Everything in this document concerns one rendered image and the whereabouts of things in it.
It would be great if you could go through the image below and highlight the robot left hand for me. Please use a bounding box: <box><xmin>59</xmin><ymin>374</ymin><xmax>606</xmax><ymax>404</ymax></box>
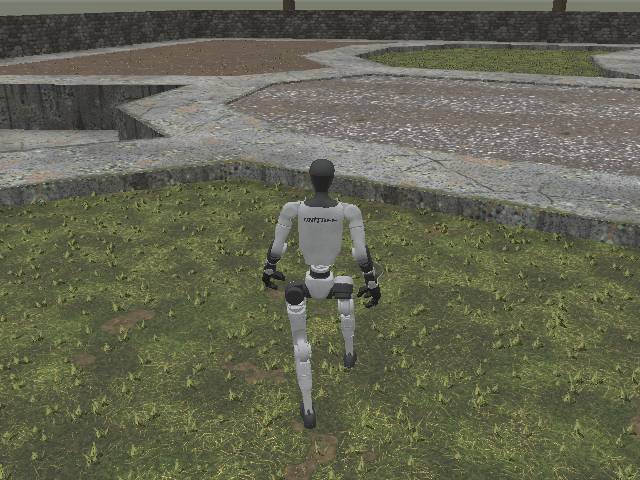
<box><xmin>262</xmin><ymin>270</ymin><xmax>285</xmax><ymax>290</ymax></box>

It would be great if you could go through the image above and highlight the humanoid robot head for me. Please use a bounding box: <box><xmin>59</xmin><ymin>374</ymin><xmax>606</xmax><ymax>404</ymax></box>
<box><xmin>304</xmin><ymin>159</ymin><xmax>339</xmax><ymax>208</ymax></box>

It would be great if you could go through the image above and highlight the right robot upper arm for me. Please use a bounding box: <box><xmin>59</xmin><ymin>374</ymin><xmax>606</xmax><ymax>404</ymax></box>
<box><xmin>342</xmin><ymin>203</ymin><xmax>368</xmax><ymax>260</ymax></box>

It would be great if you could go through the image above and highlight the left robot upper arm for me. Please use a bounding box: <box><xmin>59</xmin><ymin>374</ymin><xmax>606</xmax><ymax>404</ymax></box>
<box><xmin>271</xmin><ymin>201</ymin><xmax>301</xmax><ymax>256</ymax></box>

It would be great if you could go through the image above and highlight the robot right hand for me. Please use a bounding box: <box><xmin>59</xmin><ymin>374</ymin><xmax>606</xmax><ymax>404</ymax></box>
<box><xmin>357</xmin><ymin>284</ymin><xmax>381</xmax><ymax>308</ymax></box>

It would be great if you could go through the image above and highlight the right robot forearm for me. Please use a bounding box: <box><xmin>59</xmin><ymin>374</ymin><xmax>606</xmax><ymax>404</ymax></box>
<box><xmin>358</xmin><ymin>245</ymin><xmax>379</xmax><ymax>289</ymax></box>

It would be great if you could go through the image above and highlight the left robot forearm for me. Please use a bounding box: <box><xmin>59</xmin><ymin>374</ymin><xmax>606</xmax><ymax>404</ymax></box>
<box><xmin>264</xmin><ymin>239</ymin><xmax>281</xmax><ymax>275</ymax></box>

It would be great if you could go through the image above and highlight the right robot thigh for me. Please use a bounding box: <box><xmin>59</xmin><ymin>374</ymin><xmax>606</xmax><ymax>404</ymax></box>
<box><xmin>333</xmin><ymin>276</ymin><xmax>354</xmax><ymax>316</ymax></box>

